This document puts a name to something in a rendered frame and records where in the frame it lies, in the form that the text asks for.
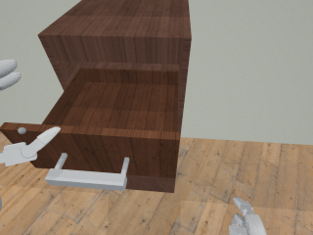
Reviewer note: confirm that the robot right hand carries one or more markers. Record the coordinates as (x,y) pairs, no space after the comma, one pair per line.
(250,223)

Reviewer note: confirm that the drawer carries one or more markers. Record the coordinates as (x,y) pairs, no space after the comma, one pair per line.
(107,115)

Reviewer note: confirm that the handle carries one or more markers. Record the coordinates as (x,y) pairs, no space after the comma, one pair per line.
(87,179)

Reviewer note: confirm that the robot left hand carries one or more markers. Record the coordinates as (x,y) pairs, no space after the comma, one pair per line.
(19,153)

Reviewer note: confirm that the cabinet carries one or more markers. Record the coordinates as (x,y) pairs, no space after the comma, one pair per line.
(145,35)

